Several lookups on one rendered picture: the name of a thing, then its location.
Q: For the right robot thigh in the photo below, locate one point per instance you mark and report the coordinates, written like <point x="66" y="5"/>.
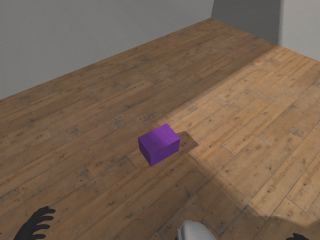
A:
<point x="194" y="231"/>

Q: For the carton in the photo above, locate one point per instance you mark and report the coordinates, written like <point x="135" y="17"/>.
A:
<point x="159" y="144"/>

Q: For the left robot hand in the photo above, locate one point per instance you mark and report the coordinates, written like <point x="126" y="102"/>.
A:
<point x="26" y="231"/>

